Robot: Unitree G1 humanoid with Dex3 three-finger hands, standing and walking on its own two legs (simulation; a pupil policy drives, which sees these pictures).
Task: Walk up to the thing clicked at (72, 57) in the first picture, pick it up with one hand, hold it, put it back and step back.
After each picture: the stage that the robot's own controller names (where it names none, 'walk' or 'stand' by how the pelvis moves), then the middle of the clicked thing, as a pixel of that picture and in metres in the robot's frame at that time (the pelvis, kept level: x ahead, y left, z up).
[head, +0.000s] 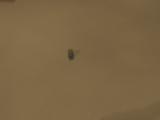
stand; (70, 54) +1.30 +0.13 -0.72
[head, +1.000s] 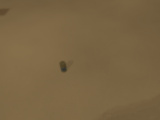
walk; (63, 66) +1.16 +0.27 -0.71
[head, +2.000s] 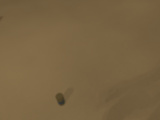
walk; (60, 99) +0.71 +0.29 -0.71
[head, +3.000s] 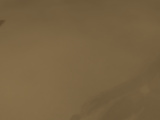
stand; out of the picture +0.48 +0.14 -0.70
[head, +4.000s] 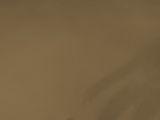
stand; out of the picture +0.42 +0.17 -0.72
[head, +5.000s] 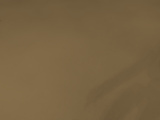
stand; out of the picture +0.42 +0.14 -0.72
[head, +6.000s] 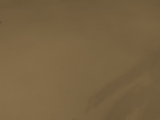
stand; out of the picture +0.43 +0.15 -0.72
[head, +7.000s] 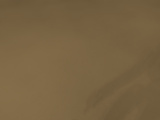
stand; out of the picture +0.42 +0.16 -0.72
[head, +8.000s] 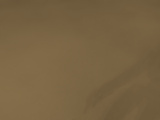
stand; out of the picture +0.42 +0.16 -0.72
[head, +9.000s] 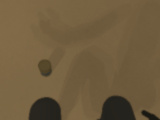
go down; (45, 68) +0.49 +0.16 -0.41
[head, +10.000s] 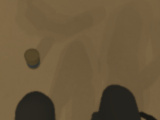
go down; (32, 59) +0.51 +0.17 -0.32
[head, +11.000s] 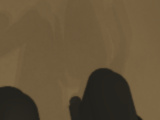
close in; out of the picture +0.50 +0.21 -0.24
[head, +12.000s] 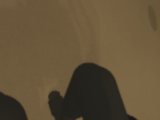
close; out of the picture +0.49 +0.24 -0.23
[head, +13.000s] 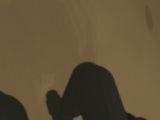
lift; out of the picture +0.48 +0.22 -0.24
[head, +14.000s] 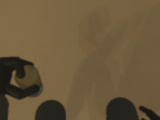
lift; (30, 82) +0.35 +0.18 -0.05
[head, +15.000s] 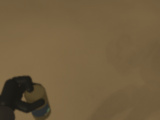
hold; (38, 103) +0.31 +0.16 +0.00
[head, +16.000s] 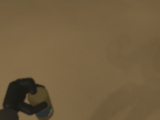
hold; (41, 104) +0.31 +0.15 -0.01
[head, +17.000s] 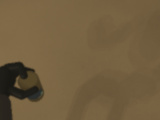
crouch; (32, 87) +0.37 +0.17 -0.07
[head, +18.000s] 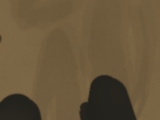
lower; out of the picture +0.53 +0.21 -0.10
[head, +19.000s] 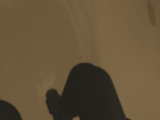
lower; out of the picture +0.38 +0.18 -0.27
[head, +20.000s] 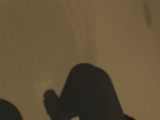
lower; out of the picture +0.37 +0.18 -0.27
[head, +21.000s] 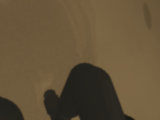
lower; out of the picture +0.37 +0.18 -0.27
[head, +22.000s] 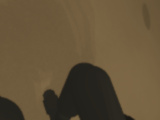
lower; out of the picture +0.37 +0.18 -0.28
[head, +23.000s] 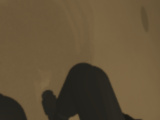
open; out of the picture +0.37 +0.18 -0.28
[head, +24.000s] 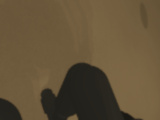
withdraw; out of the picture +0.36 +0.19 -0.29
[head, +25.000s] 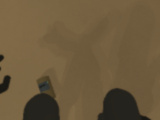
walk; (46, 88) +0.38 +0.14 -0.38
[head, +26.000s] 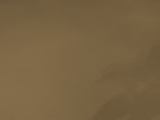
stand; out of the picture +0.29 +0.13 -0.68
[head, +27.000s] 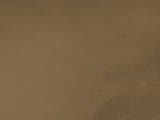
stand; out of the picture +0.31 +0.15 -0.69
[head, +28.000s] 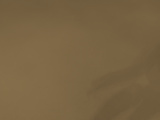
stand; out of the picture +0.30 +0.15 -0.71
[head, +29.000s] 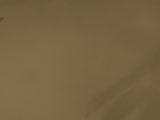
walk; out of the picture +0.31 +0.16 -0.75
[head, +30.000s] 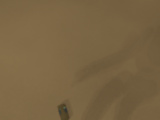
walk; (63, 112) +0.45 +0.12 -0.72
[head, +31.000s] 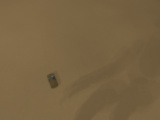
walk; (52, 80) +0.74 +0.20 -0.72
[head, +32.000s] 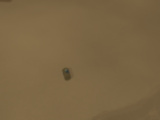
stand; (66, 74) +1.00 +0.17 -0.73
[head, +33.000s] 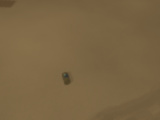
stand; (66, 78) +0.99 +0.17 -0.75
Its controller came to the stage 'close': yes
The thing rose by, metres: 0.70
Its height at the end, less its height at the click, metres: -0.02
